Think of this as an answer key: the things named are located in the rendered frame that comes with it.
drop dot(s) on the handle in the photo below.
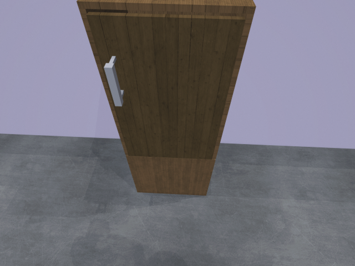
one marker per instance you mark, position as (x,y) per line
(112,78)

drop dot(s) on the cupboard door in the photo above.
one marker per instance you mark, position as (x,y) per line
(175,71)

